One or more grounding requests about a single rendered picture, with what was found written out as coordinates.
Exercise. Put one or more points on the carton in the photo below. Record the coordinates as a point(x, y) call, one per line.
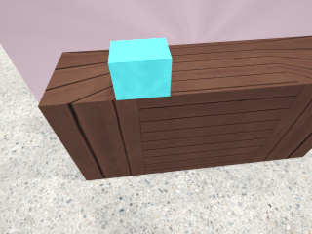
point(140, 68)

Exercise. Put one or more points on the pedestal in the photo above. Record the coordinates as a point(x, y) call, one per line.
point(230, 103)

